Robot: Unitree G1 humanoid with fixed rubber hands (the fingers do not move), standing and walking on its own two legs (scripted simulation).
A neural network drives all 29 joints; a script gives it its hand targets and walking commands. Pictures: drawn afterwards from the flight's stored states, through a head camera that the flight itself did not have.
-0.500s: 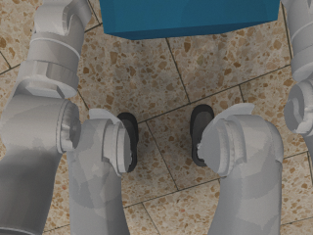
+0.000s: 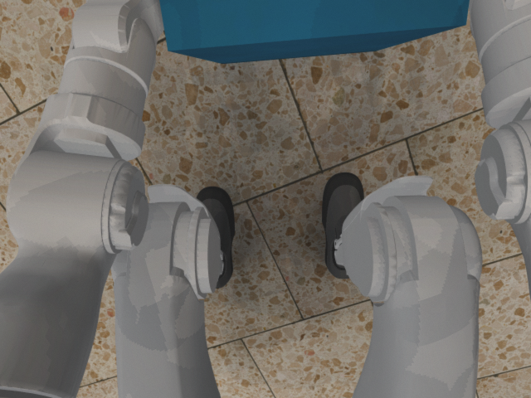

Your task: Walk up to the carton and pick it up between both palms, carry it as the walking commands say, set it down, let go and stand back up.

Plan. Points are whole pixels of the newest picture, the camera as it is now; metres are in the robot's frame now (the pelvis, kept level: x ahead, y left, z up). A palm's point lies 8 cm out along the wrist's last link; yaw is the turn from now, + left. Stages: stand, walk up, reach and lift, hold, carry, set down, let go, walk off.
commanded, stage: reach and lift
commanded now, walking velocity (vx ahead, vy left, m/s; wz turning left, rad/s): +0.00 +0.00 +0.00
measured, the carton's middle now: out of the picture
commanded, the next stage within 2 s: none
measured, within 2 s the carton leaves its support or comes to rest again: leaves its support in 0.60 s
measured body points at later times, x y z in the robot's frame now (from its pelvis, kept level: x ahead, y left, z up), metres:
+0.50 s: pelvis +0.00 +0.00 -0.01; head +0.38 -0.04 +0.22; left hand +0.58 +0.11 -0.19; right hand +0.57 -0.22 -0.19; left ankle +0.11 +0.13 -0.33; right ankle +0.12 -0.12 -0.33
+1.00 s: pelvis -0.01 +0.01 +0.04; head +0.36 -0.05 +0.27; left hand +0.57 +0.10 -0.12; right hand +0.57 -0.24 -0.10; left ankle +0.11 +0.14 -0.33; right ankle +0.12 -0.12 -0.33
